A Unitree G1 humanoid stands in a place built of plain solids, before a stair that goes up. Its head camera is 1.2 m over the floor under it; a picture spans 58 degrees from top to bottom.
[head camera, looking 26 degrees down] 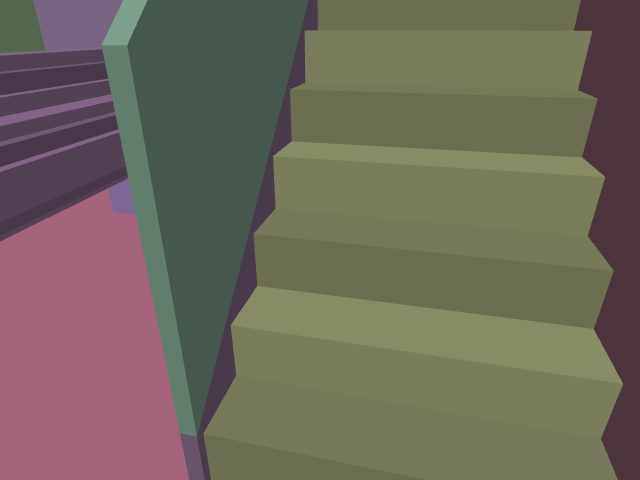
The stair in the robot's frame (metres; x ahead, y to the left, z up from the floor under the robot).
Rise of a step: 0.20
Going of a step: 0.23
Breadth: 1.06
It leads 13 degrees to the right of straight ahead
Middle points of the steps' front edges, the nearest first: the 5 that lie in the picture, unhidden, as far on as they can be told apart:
0.94 -0.25 0.40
1.16 -0.30 0.60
1.38 -0.35 0.80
1.60 -0.40 1.00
1.83 -0.45 1.19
